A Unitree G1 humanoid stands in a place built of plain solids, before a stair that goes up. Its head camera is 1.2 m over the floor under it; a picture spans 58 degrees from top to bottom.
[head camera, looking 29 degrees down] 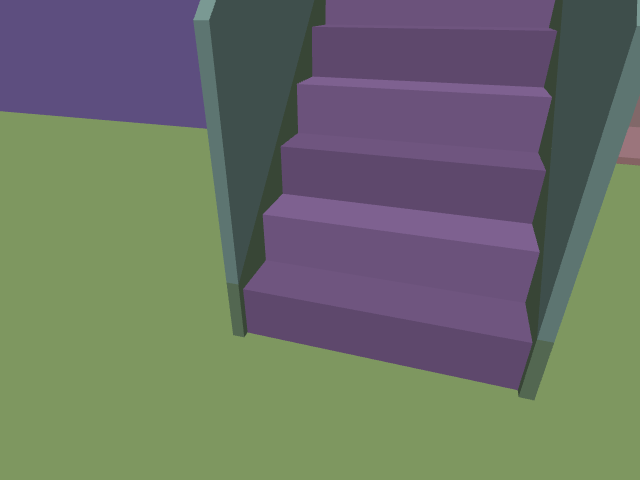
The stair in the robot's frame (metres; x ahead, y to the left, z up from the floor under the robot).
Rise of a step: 0.22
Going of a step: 0.22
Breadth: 1.04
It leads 17 degrees to the right of straight ahead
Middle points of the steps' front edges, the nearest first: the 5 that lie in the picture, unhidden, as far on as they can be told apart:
1.22 -0.20 0.22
1.44 -0.26 0.44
1.65 -0.33 0.66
1.87 -0.39 0.87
2.08 -0.46 1.09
